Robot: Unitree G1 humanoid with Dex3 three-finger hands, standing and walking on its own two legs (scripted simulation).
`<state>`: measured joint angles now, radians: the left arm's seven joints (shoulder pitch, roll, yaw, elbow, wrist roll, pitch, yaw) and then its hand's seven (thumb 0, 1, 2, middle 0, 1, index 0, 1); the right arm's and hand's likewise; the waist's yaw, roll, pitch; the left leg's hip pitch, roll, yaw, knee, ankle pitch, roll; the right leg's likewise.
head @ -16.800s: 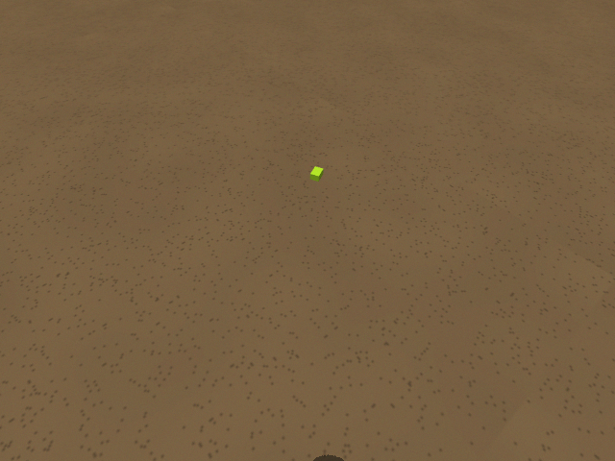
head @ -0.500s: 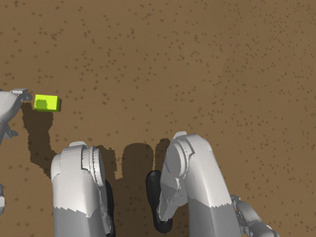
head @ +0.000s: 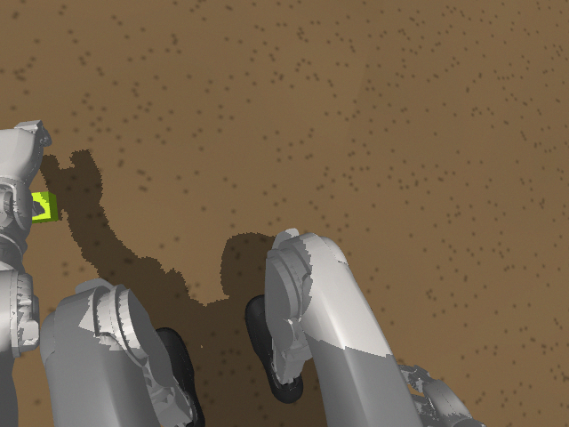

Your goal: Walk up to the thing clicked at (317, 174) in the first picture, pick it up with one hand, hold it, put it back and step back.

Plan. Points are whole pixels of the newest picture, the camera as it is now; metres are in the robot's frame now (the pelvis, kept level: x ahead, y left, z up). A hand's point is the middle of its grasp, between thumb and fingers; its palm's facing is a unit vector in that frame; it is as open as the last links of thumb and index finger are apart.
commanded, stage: approach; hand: left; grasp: from above
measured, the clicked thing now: (32, 208) +0.45 +0.30 -0.31
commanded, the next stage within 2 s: rest palm in 0.20 s
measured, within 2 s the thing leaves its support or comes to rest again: neither
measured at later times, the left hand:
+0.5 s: hand out of the picture +0.39 +0.33 -0.24, palm faces -0.46 -0.07 -0.89, open 12.3 cm
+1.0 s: hand (17, 222) +0.43 +0.31 -0.28, palm faces -0.58 -0.10 -0.81, open 14.0 cm
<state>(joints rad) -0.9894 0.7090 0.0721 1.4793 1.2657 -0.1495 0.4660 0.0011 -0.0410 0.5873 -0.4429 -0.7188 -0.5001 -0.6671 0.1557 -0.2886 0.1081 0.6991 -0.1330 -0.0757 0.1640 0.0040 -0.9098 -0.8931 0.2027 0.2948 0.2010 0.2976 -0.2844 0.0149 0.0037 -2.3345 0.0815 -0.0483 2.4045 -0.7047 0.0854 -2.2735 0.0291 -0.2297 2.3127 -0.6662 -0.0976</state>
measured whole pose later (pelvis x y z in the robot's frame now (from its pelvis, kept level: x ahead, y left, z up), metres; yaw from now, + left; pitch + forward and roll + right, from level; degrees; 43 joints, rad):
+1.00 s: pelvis +0.00 +0.00 -0.02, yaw -3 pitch +31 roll -11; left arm -0.95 0.96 0.15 1.64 1.26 -0.27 0.49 0.00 -0.49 0.93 -0.08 -1.02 -0.11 -1.00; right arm 0.14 -0.32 0.24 0.70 -0.21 -0.15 0.24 0.00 -0.91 -0.90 0.20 0.29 0.20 0.30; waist -0.34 -0.09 0.16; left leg -2.36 0.06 -0.13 2.52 -0.73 0.07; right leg -2.27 0.05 -0.30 2.38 -0.68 -0.09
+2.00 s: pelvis -0.01 +0.01 -0.02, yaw -7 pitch +26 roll -15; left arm -0.94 1.02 0.04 1.66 1.31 -0.39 0.63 0.00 -0.47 0.92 -0.08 -1.02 -0.11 -0.99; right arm 0.06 -0.34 0.36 0.64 -0.25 -0.22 0.25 0.00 -0.91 -0.90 0.20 0.30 0.20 0.30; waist -0.33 -0.16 0.20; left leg -2.31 0.07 -0.21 2.54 -0.73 0.07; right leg -2.20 0.08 -0.35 2.34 -0.65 -0.07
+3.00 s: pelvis -0.01 +0.01 -0.02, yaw -8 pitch +26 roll -17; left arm -0.96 0.99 -0.02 1.66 1.35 -0.29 0.73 0.00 -0.05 0.60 -0.37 -0.76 -0.43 -0.71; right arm 0.04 -0.35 0.35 0.66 -0.26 -0.27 0.25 0.00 -0.90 -0.90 0.20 0.29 0.20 0.30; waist -0.34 -0.19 0.16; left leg -2.33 0.07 -0.22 2.53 -0.71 0.08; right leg -2.20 0.09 -0.35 2.31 -0.62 -0.04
